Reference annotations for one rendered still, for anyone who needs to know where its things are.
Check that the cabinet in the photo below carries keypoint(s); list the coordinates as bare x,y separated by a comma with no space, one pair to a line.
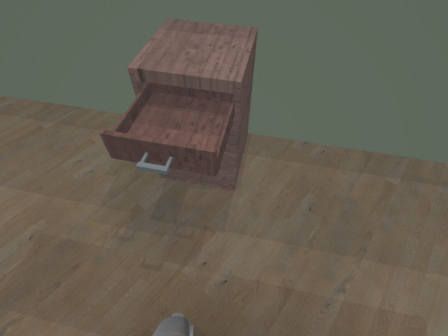
205,56

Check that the handle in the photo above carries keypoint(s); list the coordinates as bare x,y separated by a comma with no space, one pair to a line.
155,168

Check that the left robot thigh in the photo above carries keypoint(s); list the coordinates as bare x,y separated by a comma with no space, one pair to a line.
174,326

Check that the drawer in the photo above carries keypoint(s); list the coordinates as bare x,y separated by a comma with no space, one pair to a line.
190,125

